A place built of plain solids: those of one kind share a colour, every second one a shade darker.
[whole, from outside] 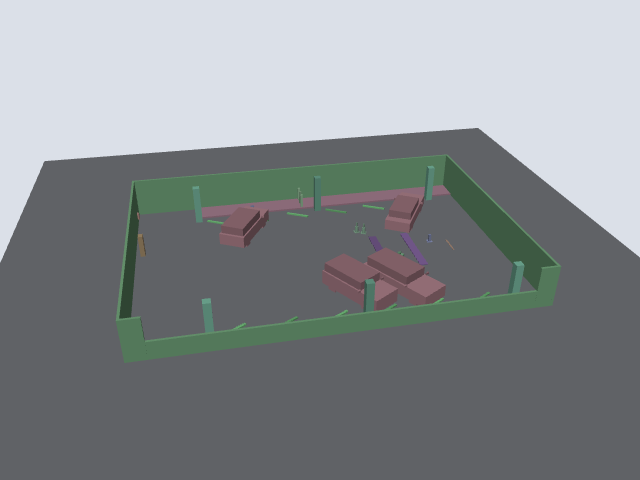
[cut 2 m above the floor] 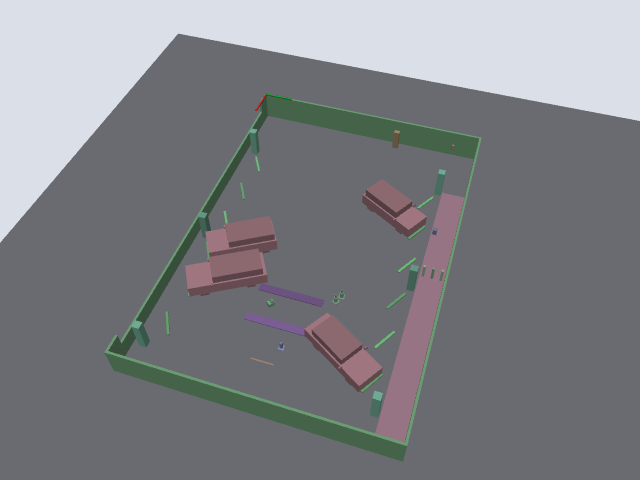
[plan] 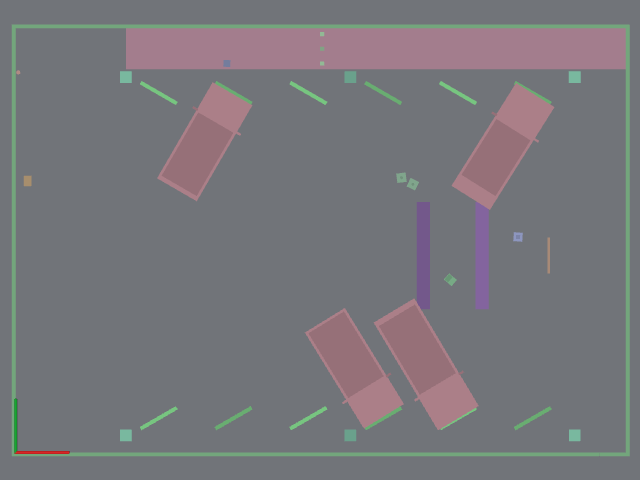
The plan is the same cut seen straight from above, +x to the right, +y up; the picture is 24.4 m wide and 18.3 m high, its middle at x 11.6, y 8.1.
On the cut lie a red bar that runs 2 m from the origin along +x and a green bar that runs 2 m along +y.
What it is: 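An open-sided multi-storey car park deck of the 2000s; 23.3 x 16.2 m, 2.60 m to the soffit, a drive aisle of 4.69 m, bays of 2.47 x 4.8 m, columns of 0.45 m, a walkway of 1.56 m with a kerb of about 0.12 m, a stair door of 0.92 x 2.1 m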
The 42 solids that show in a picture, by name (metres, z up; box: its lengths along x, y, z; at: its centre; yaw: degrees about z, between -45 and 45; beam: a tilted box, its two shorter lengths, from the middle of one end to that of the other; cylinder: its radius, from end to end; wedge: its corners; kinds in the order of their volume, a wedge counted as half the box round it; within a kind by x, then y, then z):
{
 "car_1": {"box": [1.55, 2.8, 0.54], "at": [6.93, 11.37, 1.21], "yaw": -30.1},
 "car_2": {"box": [1.75, 4.23, 0.76], "at": [7.2, 11.84, 0.56], "yaw": -30.1},
 "car_3": {"box": [1.6, 2.9, 0.53], "at": [12.59, 3.72, 1.31], "yaw": 31.6},
 "car_4": {"box": [1.8, 4.3, 0.86], "at": [12.91, 3.21, 0.61], "yaw": 31.6},
 "car_5": {"box": [1.61, 3.05, 0.55], "at": [15.31, 3.92, 1.22], "yaw": 30.8},
 "car_6": {"box": [1.81, 4.79, 0.77], "at": [15.65, 3.36, 0.56], "yaw": 30.8},
 "car_7": {"box": [1.53, 2.51, 0.51], "at": [18.31, 11.24, 1.15], "yaw": -32.1},
 "car_8": {"box": [1.73, 4.63, 0.71], "at": [18.58, 11.67, 0.54], "yaw": -32.1},
 "wall_1": {"box": [0.15, 16.47, 2.68], "at": [-0.07, 8.09, 1.29]},
 "wall_2": {"box": [1.15, 0.15, 2.68], "at": [0.42, -0.07, 1.29]},
 "wall_3": {"box": [21.26, 0.15, 1.18], "at": [11.63, -0.07, 0.54]},
 "wall_4": {"box": [23.56, 0.15, 2.68], "at": [11.63, 16.25, 1.29]},
 "wall_5": {"box": [1.15, 0.15, 2.68], "at": [22.84, -0.07, 1.29]},
 "wall_6": {"box": [0.15, 16.47, 2.68], "at": [23.34, 8.09, 1.29]},
 "walkway_1": {"box": [19.06, 1.56, 0.17], "at": [13.73, 15.39, 0.04]},
 "column_1": {"box": [0.45, 0.45, 2.65], "at": [4.2, 0.65, 1.27]},
 "column_2": {"box": [0.45, 0.45, 2.65], "at": [4.2, 14.31, 1.27]},
 "column_3": {"box": [0.45, 0.45, 2.65], "at": [12.76, 0.65, 1.27]},
 "column_4": {"box": [0.45, 0.45, 2.65], "at": [12.76, 14.31, 1.27]},
 "column_5": {"box": [0.45, 0.45, 2.65], "at": [21.31, 0.65, 1.27]},
 "column_6": {"box": [0.45, 0.45, 2.65], "at": [21.31, 14.31, 1.27]},
 "wheelstop_1": {"box": [1.6, 0.15, 0.15], "at": [5.45, 1.31, 0.03], "yaw": 30.0},
 "wheelstop_2": {"box": [1.6, 0.15, 0.15], "at": [5.45, 13.7, 0.03], "yaw": -30.0},
 "wheelstop_3": {"box": [1.6, 0.15, 0.15], "at": [8.3, 1.31, 0.03], "yaw": 30.0},
 "wheelstop_4": {"box": [1.6, 0.15, 0.15], "at": [8.3, 13.7, 0.03], "yaw": -30.0},
 "wheelstop_5": {"box": [1.6, 0.15, 0.15], "at": [11.16, 1.31, 0.03], "yaw": 30.0},
 "wheelstop_6": {"box": [1.6, 0.15, 0.15], "at": [11.16, 13.7, 0.03], "yaw": -30.0},
 "wheelstop_7": {"box": [1.6, 0.15, 0.15], "at": [14.01, 1.31, 0.03], "yaw": 30.0},
 "wheelstop_8": {"box": [1.6, 0.15, 0.15], "at": [14.01, 13.7, 0.03], "yaw": -30.0},
 "wheelstop_9": {"box": [1.6, 0.15, 0.15], "at": [16.86, 1.31, 0.03], "yaw": 30.0},
 "wheelstop_10": {"box": [1.6, 0.15, 0.15], "at": [16.86, 13.7, 0.03], "yaw": -30.0},
 "wheelstop_11": {"box": [1.6, 0.15, 0.15], "at": [19.71, 1.31, 0.03], "yaw": 30.0},
 "wheelstop_12": {"box": [1.6, 0.15, 0.15], "at": [19.71, 13.7, 0.03], "yaw": -30.0},
 "hump_1": {"box": [0.51, 4.09, 0.1], "at": [15.54, 7.5, 0.0]},
 "hump_2": {"box": [0.51, 4.09, 0.1], "at": [17.78, 7.5, 0.0]},
 "pay_station_1": {"box": [0.3, 0.4, 1.5], "at": [0.45, 10.35, 0.7]},
 "mop_bucket_1": {"box": [0.39, 0.31, 0.34], "at": [16.57, 6.58, 0.12], "yaw": -40.8},
 "waste_bin_1": {"box": [0.27, 0.27, 0.45], "at": [8.05, 14.83, 0.29], "yaw": -2.2},
 "cone_1": {"box": [0.36, 0.36, 0.08], "at": [14.71, 10.47, -0.01], "yaw": 6.8},
 "cone_2": {"box": [0.36, 0.36, 0.08], "at": [15.14, 10.22, -0.01], "yaw": -26.1},
 "cable_cover_1": {"box": [0.11, 1.38, 0.07], "at": [20.32, 7.5, -0.02]},
 "traffic_cone_1": {"box": [0.34, 0.34, 0.08], "at": [19.15, 8.21, -0.01], "yaw": -2.7}
}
